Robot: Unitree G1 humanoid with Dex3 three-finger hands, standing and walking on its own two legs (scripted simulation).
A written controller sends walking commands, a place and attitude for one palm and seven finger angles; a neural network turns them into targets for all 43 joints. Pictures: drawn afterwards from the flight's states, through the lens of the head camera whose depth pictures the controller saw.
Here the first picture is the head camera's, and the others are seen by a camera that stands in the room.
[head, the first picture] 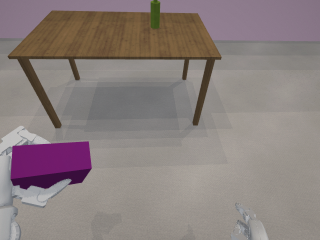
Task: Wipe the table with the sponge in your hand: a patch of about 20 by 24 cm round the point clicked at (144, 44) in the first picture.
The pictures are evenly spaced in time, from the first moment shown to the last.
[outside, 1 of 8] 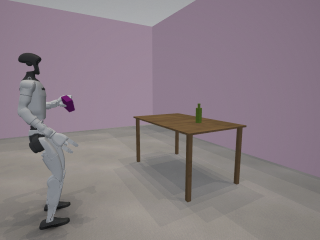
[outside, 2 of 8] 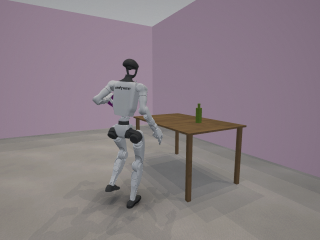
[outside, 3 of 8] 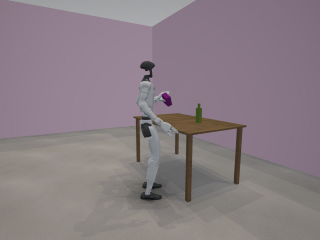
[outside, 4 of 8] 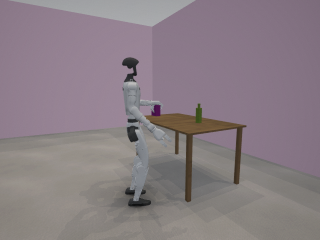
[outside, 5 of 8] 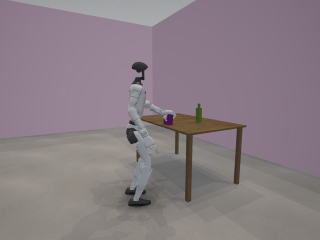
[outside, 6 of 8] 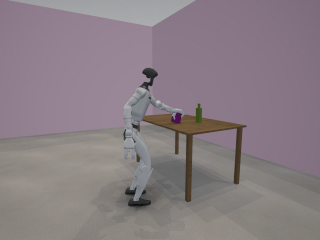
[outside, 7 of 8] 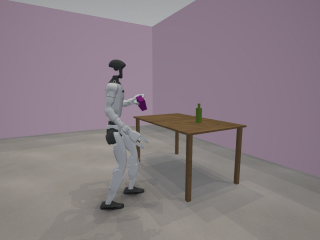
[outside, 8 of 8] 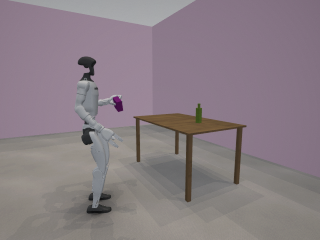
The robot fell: no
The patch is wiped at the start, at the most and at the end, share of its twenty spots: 0.00 0.80 0.80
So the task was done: no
